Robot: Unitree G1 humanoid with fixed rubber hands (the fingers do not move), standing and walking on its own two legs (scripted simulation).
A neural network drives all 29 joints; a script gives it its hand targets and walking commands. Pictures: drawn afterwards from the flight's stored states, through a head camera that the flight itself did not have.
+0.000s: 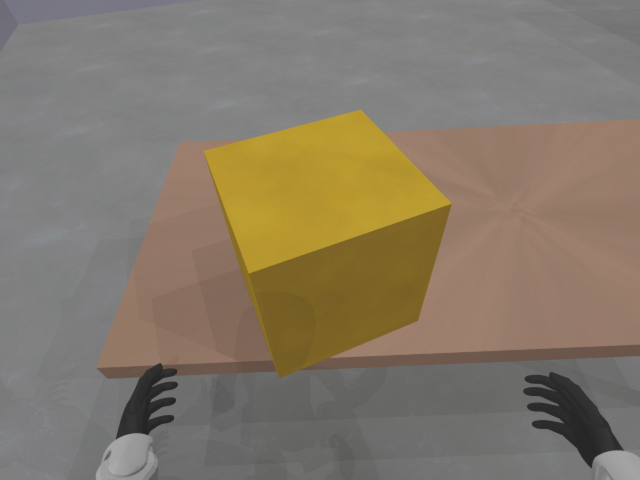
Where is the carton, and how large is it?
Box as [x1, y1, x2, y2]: [204, 110, 451, 377]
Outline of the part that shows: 361,110 204,151 239,266 279,377 417,320 451,203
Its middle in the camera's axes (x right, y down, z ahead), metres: +0.00 +0.01 +0.59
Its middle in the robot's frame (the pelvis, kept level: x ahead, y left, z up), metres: +0.43 +0.04 +0.03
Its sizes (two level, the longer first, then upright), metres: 0.244 0.233 0.265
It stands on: a table, 0.67 m high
